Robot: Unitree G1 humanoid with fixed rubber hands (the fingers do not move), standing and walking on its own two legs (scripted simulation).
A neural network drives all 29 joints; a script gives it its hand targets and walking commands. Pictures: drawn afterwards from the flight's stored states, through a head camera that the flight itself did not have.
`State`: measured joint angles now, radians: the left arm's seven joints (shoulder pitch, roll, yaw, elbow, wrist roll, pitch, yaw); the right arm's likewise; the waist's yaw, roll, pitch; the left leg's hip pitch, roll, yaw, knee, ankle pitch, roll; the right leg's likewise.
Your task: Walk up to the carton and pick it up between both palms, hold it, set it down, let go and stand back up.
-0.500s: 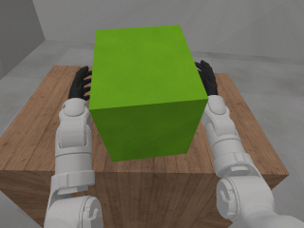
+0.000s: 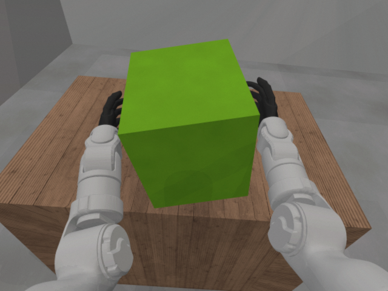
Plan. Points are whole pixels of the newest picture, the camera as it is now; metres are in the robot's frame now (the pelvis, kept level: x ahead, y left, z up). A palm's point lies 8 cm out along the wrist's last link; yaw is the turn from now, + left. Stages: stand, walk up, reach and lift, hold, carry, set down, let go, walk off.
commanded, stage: set down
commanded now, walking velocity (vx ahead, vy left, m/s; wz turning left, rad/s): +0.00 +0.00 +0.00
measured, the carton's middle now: (190, 125) +0.47 +0.01 +0.11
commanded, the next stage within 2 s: none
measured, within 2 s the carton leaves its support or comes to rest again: rests again in 1.58 s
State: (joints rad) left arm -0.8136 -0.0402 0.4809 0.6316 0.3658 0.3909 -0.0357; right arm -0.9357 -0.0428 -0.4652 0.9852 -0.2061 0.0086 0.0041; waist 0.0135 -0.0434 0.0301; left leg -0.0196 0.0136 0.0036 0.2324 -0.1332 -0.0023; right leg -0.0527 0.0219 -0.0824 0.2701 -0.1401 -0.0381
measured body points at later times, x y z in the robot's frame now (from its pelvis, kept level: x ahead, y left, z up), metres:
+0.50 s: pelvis +0.04 +0.02 +0.00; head +0.05 +0.03 +0.45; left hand +0.44 +0.19 +0.10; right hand +0.47 -0.13 +0.14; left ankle +0.00 +0.13 -0.75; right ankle +0.01 -0.08 -0.75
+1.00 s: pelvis -0.01 +0.00 +0.00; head +0.01 +0.02 +0.45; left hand +0.40 +0.17 +0.09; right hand +0.43 -0.15 +0.13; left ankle +0.00 +0.13 -0.75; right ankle +0.01 -0.08 -0.75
